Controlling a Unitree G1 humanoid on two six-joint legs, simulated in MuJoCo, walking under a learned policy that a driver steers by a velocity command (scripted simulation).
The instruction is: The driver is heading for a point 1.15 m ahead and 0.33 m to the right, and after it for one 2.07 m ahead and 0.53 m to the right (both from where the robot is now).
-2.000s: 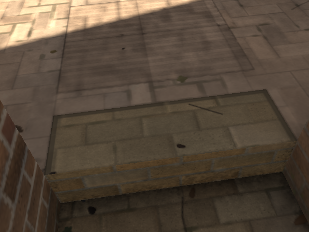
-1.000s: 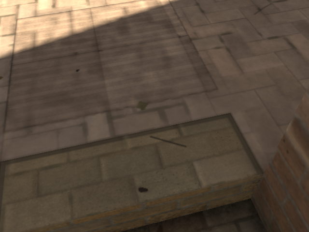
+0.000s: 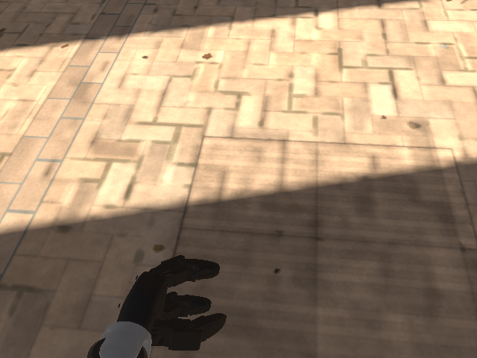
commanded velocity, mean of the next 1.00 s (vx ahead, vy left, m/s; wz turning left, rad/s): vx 0.50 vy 0.00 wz -0.14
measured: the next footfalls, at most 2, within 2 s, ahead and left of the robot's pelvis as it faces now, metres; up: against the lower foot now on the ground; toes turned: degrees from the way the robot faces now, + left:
left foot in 0.58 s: +0.43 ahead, +0.14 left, +0.19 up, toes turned +4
right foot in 1.14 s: +0.60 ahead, -0.20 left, +0.19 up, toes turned -20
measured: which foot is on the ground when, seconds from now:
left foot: down 0.00-0.04, up 0.06-0.56, down 0.58-1.00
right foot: down 0.00-0.62, up 0.64-1.00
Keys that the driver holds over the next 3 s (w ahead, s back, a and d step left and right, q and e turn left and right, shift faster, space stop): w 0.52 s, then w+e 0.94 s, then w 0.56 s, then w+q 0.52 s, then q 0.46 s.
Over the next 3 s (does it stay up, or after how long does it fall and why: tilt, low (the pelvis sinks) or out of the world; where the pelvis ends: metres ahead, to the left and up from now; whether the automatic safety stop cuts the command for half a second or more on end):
stays up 1.29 -0.45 0.15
